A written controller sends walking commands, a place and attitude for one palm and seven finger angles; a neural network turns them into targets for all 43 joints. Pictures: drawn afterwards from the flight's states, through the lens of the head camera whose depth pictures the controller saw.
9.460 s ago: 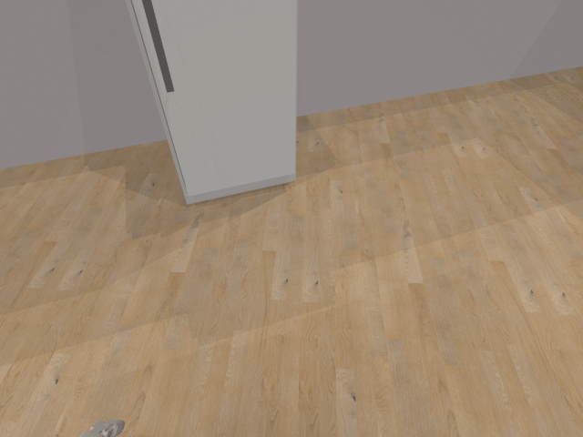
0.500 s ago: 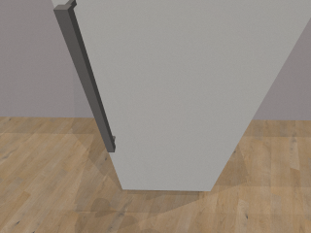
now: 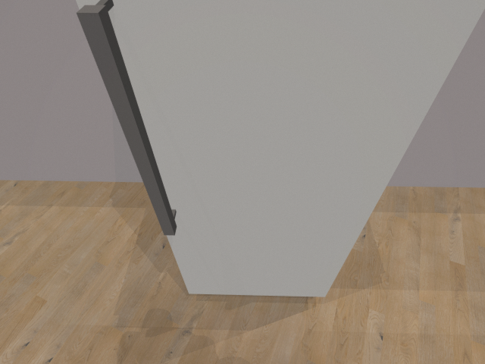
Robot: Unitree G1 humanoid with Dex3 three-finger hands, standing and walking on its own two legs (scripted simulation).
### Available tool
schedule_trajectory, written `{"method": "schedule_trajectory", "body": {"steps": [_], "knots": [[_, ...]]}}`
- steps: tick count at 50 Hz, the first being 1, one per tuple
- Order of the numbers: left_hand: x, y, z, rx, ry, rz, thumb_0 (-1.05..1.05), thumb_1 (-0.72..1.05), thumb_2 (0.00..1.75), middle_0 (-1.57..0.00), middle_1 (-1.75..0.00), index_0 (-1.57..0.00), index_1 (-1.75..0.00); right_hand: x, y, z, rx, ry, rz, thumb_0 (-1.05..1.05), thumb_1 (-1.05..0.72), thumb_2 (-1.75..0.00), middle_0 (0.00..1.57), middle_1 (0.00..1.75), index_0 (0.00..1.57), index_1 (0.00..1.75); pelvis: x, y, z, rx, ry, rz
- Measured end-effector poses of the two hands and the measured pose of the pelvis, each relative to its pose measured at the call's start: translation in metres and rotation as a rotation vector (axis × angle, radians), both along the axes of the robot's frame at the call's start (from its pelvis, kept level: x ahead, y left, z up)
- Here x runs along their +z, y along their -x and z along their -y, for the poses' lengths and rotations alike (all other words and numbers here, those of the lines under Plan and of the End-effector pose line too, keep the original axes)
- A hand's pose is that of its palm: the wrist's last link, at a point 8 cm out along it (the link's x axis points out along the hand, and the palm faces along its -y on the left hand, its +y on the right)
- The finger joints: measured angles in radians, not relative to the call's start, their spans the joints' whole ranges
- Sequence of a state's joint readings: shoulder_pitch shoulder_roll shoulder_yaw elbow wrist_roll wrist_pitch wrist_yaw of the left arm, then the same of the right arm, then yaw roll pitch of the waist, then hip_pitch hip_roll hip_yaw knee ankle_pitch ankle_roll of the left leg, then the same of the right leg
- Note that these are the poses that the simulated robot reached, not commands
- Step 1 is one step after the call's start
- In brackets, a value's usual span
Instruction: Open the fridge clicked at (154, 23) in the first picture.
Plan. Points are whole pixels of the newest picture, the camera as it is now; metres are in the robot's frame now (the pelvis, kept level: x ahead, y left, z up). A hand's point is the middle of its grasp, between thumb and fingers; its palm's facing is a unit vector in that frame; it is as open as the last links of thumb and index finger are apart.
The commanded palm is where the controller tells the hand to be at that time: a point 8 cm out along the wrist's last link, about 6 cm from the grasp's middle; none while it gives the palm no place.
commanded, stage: look again from close up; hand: left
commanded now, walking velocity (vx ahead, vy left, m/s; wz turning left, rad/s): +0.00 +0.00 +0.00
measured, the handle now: (147, 149) +0.45 +0.21 +0.11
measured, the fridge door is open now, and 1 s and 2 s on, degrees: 0 0 0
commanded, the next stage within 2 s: raise the hand to about handle height in 0.38 s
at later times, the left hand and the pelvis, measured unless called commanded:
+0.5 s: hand out of the picture -0.01 +0.16 -0.18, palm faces +0.04 -0.98 -0.18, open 7.3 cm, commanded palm +0.09 +0.21 -0.07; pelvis +0.00 +0.00 +0.00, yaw +0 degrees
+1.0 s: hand out of the picture +0.13 +0.20 -0.06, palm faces +0.19 -0.98 -0.06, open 9.1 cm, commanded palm +0.13 +0.25 -0.03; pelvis -0.03 +0.00 -0.08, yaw +3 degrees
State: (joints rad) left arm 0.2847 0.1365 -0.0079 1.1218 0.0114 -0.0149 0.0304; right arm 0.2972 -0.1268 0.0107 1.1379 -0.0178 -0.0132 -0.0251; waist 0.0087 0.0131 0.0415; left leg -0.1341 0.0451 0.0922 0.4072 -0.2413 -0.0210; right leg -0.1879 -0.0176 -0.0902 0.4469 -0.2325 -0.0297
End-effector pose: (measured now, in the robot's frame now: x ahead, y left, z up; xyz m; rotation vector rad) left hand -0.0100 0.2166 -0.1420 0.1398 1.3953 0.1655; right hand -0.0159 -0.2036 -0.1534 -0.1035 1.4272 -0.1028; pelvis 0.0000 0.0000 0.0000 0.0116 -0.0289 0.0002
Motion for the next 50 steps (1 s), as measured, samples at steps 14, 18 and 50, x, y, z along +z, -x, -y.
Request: {"method": "schedule_trajectory", "body": {"steps": [14,18,50], "knots": [[-0.002,0.005,0.006,0.008,0.012,-0.009,0.01,0.92,0.9,-0.2,-0.3,-0.2,-0.3,0.002,0.006,0.002,-0.007,0.005,-0.015,0.0,-0.91,-0.9,0.2,0.3,0.2,0.3,0.0,0.002,0.003,0.0,0.001,-0.004],[-0.003,0.006,0.007,0.01,0.017,-0.013,0.01,0.92,0.9,-0.2,-0.3,-0.2,-0.3,0.002,0.005,0.003,-0.007,0.009,-0.013,0.0,-0.91,-0.9,0.2,0.3,0.2,0.3,0.0,0.001,0.003,-0.001,0.002,-0.006],[0.089,-0.104,-0.032,-0.017,-0.02,1.243,0.02,0.5,0.72,-0.24,-0.56,-0.23,-0.57,0.057,-0.232,0.018,0.275,0.136,0.969,0.01,-0.9,-0.9,0.2,0.3,0.2,0.3,-0.077,0.027,-0.001,0.045,0.024,-0.202]]}}
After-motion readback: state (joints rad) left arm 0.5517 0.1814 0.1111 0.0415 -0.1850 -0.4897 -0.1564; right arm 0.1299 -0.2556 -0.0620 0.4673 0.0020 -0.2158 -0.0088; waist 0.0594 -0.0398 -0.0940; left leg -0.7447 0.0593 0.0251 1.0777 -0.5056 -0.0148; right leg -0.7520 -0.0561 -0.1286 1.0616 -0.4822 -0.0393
